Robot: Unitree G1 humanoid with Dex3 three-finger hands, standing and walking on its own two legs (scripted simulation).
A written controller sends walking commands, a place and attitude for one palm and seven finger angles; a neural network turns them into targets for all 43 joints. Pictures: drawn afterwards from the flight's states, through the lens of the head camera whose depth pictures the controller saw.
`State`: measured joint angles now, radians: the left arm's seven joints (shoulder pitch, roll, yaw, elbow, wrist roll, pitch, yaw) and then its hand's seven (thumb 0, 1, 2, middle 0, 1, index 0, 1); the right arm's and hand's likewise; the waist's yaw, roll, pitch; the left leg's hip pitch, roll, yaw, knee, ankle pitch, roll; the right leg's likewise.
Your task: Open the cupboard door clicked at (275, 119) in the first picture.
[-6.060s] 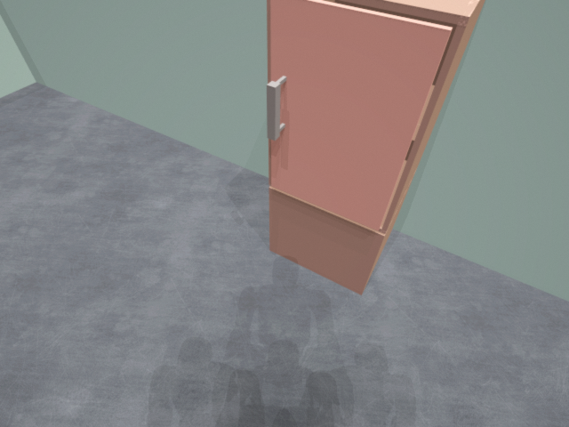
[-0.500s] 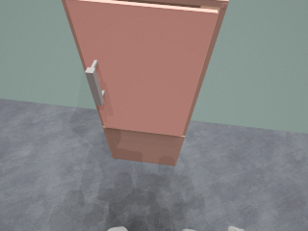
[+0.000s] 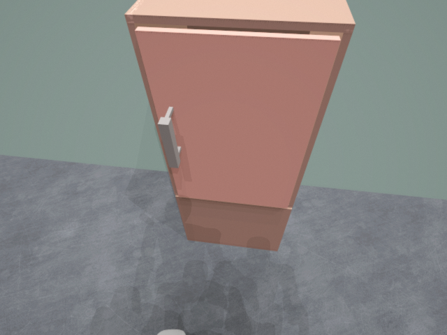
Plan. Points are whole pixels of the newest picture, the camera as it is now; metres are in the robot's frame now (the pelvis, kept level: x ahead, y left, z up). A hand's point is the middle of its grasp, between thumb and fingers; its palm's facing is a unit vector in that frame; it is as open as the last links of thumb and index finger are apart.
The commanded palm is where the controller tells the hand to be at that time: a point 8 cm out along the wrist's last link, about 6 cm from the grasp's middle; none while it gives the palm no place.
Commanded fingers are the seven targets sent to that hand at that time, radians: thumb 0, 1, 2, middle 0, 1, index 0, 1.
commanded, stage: come to a stop and stand still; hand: left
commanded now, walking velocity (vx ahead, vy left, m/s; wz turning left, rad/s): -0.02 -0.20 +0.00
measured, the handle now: (172, 138) +0.57 +0.20 -0.02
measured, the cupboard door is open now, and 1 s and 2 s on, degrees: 0 0 0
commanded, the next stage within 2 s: look again from close up in 0.92 s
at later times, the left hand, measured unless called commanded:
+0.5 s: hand out of the picture +0.02 +0.18 -0.17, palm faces +0.02 -0.97 -0.25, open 7.3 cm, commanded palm none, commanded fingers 0.00 0.90 0.90 -0.20 -0.30 -0.20 -0.30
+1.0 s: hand out of the picture +0.03 +0.16 -0.18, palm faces +0.00 -0.98 -0.22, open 7.3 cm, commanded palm none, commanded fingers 0.00 0.90 0.90 -0.20 -0.30 -0.20 -0.30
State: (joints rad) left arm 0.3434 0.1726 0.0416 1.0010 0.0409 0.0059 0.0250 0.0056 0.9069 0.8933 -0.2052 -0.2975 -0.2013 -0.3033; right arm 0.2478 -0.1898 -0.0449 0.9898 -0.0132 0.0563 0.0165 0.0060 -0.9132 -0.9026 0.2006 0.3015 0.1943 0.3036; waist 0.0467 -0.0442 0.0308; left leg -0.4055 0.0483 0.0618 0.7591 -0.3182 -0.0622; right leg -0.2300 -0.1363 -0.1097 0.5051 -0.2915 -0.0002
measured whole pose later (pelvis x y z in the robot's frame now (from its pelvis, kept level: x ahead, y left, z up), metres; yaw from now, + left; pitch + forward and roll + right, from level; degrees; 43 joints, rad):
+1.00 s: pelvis +0.02 -0.01 -0.01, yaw +0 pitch +0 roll +1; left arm 0.28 0.16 -0.01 1.09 0.01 -0.02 0.04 0.01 0.92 0.89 -0.20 -0.30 -0.20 -0.30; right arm 0.30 -0.15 0.02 1.12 -0.02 -0.02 -0.03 0.00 -0.91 -0.90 0.20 0.30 0.20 0.30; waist -0.01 0.01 0.02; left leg -0.15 0.03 0.09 0.44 -0.29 -0.01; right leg -0.18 0.05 -0.07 0.46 -0.29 -0.08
